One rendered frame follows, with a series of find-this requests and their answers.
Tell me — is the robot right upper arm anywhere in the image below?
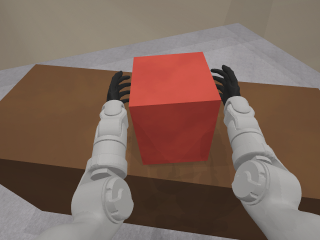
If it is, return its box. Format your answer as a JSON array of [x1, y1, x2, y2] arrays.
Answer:
[[231, 159, 320, 240]]

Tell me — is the robot right forearm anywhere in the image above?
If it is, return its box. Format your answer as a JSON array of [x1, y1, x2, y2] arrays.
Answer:
[[223, 96, 289, 172]]

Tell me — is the robot left upper arm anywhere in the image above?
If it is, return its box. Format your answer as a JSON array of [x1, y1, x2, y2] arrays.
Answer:
[[33, 176, 134, 240]]

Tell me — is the left robot hand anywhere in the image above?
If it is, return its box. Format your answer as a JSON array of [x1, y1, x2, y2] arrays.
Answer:
[[106, 71, 131, 104]]

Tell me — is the pedestal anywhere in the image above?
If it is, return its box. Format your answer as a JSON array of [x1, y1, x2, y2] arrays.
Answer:
[[0, 64, 320, 240]]

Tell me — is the right robot hand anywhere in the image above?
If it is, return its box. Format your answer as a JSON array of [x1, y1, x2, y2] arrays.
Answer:
[[210, 65, 241, 106]]

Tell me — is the robot left forearm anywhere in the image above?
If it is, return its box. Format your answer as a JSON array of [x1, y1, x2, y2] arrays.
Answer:
[[71, 100, 129, 214]]

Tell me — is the carton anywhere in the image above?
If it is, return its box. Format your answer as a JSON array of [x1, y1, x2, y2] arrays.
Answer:
[[128, 52, 222, 165]]

